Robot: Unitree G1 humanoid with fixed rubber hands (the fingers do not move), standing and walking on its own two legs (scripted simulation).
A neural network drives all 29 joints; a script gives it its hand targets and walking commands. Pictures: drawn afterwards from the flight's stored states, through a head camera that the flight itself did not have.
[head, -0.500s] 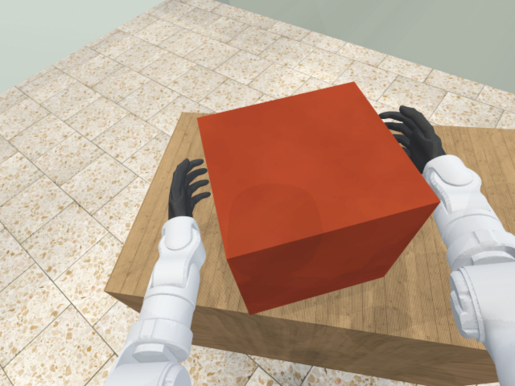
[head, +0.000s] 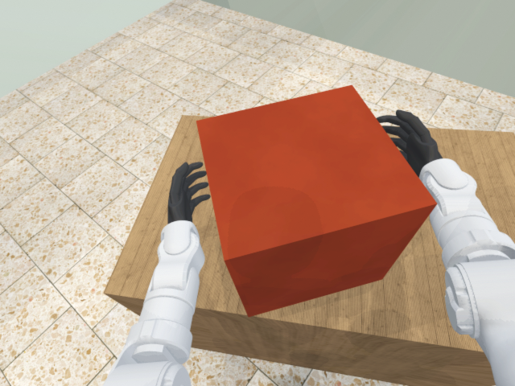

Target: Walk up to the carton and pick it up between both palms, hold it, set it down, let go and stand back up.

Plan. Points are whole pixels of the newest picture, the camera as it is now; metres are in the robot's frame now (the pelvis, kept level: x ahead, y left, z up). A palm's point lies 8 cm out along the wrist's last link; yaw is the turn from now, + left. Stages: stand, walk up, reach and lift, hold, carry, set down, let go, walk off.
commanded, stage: reach and lift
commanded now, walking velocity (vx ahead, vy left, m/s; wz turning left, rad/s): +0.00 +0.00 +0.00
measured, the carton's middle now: (297, 207) +0.42 +0.02 +0.00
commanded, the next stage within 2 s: none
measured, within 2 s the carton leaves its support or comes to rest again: leaves its support in 1.04 s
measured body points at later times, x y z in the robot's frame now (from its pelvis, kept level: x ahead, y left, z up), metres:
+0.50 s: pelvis +0.00 +0.00 +0.00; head +0.08 -0.02 +0.44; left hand +0.36 +0.20 +0.05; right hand +0.49 -0.16 +0.08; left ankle -0.02 +0.15 -0.74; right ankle +0.01 -0.11 -0.74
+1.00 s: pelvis -0.01 +0.01 +0.00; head +0.04 -0.01 +0.45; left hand +0.35 +0.21 +0.06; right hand +0.46 -0.13 +0.07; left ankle -0.02 +0.15 -0.74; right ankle +0.01 -0.11 -0.74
